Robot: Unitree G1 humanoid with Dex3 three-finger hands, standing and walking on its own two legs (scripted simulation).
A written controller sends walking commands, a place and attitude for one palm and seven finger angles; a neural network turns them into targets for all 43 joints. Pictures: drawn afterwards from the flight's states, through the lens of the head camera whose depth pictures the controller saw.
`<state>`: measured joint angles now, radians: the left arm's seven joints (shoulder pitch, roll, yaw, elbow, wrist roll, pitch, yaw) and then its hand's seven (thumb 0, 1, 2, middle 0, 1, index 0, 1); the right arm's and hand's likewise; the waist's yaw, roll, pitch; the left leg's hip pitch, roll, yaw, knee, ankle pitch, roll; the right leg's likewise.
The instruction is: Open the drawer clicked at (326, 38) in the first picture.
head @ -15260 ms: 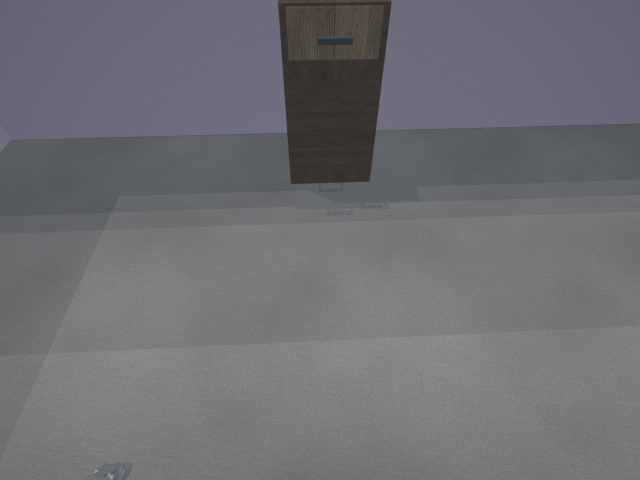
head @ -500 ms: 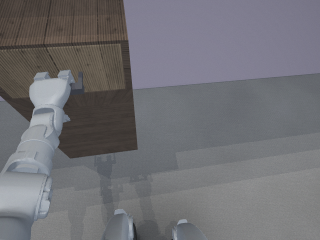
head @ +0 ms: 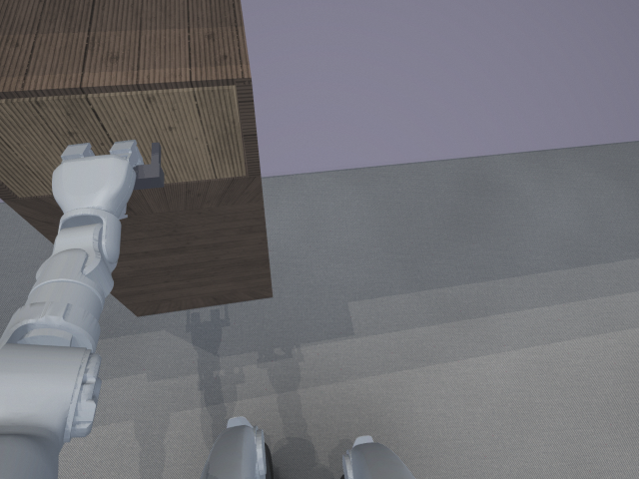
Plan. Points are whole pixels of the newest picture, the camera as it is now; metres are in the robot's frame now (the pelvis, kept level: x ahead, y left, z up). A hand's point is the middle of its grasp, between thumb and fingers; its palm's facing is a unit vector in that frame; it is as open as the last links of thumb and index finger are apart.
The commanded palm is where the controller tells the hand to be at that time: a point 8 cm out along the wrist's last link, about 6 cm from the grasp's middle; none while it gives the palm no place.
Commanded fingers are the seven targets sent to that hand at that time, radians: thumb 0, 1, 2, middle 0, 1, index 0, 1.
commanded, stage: pull the drawer open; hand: left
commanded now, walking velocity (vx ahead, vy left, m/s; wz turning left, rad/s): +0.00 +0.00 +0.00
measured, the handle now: (113, 166) +0.53 +0.26 +0.01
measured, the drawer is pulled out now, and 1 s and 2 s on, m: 0.00 0.11 0.23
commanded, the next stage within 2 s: none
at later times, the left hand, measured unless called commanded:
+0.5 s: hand (112, 242) +0.42 +0.25 -0.01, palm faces -0.04 -0.06 -1.00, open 5.6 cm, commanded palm +0.39 +0.23 +0.04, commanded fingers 0.00 0.90 0.90 -0.40 -1.35 -0.40 -1.35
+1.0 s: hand (109, 286) +0.36 +0.24 -0.01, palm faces -0.04 -0.05 -1.00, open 5.6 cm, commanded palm +0.33 +0.23 +0.04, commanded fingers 0.00 0.90 0.90 -0.40 -1.35 -0.40 -1.35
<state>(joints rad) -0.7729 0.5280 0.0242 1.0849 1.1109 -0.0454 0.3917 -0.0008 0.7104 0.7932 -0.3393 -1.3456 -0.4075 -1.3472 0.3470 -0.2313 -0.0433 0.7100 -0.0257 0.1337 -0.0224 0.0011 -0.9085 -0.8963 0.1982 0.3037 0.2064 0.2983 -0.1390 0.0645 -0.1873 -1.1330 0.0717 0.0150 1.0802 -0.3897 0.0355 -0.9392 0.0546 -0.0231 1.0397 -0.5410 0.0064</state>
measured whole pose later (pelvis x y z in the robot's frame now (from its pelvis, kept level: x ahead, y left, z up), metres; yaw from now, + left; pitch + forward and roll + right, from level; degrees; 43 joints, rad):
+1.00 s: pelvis +0.01 -0.01 +0.02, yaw +2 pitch +18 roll -2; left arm -0.29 0.37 -0.05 0.70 1.08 -0.02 0.46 0.01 0.71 0.81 -0.31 -1.35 -0.41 -1.35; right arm 0.23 -0.22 -0.06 0.67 -0.01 0.15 -0.03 0.00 -0.91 -0.90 0.20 0.30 0.20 0.30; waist -0.03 0.06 -0.19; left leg -0.92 0.05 0.02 0.99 -0.39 0.02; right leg -0.73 0.04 -0.02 0.96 -0.55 -0.01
